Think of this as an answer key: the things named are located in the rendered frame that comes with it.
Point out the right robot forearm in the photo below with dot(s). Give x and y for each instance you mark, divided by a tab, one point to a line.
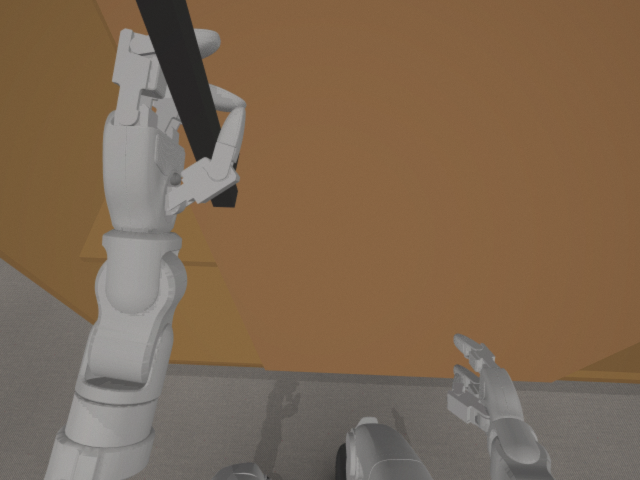
515	452

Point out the handle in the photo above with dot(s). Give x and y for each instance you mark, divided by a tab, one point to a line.
171	32

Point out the wardrobe door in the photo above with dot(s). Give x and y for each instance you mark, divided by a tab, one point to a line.
414	169
626	360

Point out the robot right thigh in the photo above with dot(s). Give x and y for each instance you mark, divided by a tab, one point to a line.
378	452

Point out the left robot hand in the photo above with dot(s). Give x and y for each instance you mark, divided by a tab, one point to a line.
141	150

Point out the right robot hand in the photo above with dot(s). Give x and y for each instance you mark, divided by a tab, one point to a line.
489	397

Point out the left robot forearm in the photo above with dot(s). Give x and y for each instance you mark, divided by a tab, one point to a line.
109	433

